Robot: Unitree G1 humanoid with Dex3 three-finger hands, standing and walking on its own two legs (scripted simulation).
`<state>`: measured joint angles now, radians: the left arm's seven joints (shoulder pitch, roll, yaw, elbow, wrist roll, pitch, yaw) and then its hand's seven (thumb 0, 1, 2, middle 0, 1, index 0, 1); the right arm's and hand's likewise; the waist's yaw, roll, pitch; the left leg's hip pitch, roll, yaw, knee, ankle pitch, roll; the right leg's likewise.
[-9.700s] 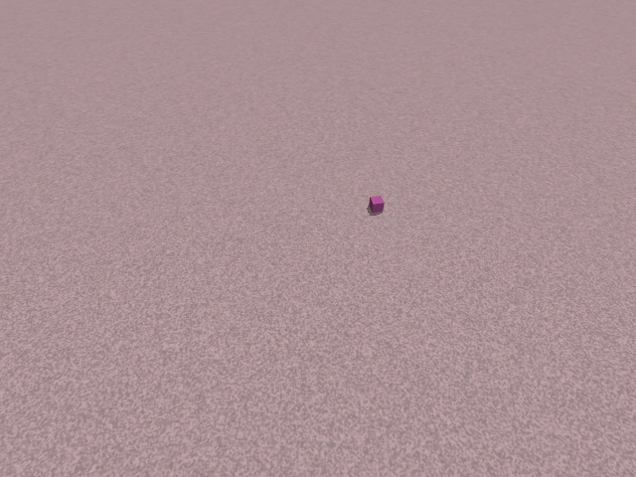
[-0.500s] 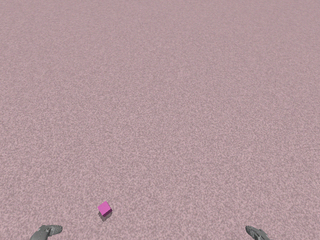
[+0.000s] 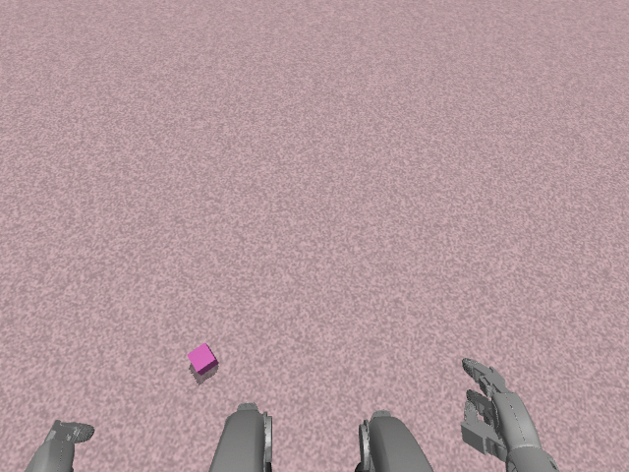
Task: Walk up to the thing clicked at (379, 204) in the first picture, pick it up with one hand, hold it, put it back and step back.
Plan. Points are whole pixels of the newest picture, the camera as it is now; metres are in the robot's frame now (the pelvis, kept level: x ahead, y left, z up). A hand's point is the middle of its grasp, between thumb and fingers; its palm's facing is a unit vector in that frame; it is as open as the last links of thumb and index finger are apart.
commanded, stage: rise first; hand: left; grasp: from above
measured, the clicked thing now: (203, 359) +0.39 +0.28 -0.62
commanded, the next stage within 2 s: none
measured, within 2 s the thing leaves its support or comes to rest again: neither
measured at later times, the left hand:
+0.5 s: hand (130, 399) +0.27 +0.34 -0.35, palm faces -0.21 -0.25 -0.94, open 12.7 cm
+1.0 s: hand (151, 378) +0.32 +0.34 -0.44, palm faces -0.26 -0.25 -0.93, open 12.5 cm
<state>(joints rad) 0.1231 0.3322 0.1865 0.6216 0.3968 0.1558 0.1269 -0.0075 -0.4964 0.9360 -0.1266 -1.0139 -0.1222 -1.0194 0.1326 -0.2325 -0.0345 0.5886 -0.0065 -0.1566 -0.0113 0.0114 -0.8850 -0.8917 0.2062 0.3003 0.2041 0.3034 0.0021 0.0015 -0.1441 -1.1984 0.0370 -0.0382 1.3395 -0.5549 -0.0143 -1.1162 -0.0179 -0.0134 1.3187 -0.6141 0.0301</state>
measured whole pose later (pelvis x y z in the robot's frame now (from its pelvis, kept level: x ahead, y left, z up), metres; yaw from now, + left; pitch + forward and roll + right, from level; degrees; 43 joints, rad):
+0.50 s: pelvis -0.07 -0.01 -0.21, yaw -4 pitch +33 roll -4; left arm -0.51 0.51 0.23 1.03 0.79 0.11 0.48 -0.01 -0.33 0.84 -0.26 -0.96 -0.28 -0.95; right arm 0.01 -0.25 -0.03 0.78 -0.07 -0.13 0.04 0.01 -0.91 -0.90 0.20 0.30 0.20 0.30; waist -0.01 0.00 -0.12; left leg -2.03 0.06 -0.11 2.05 -0.61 -0.04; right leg -1.95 0.04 -0.03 2.05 -0.69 0.02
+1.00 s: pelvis -0.08 +0.00 -0.28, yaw -7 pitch +32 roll -7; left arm -0.72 0.64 0.29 1.34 0.92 0.08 0.51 0.00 -0.27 0.79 -0.32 -0.83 -0.33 -0.82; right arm 0.11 -0.27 0.01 0.84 -0.11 -0.18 0.12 0.01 -0.90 -0.90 0.20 0.30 0.20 0.30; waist -0.11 -0.02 -0.09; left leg -2.24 0.05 -0.14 2.28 -0.62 -0.02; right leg -2.12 0.05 -0.04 2.25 -0.70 0.04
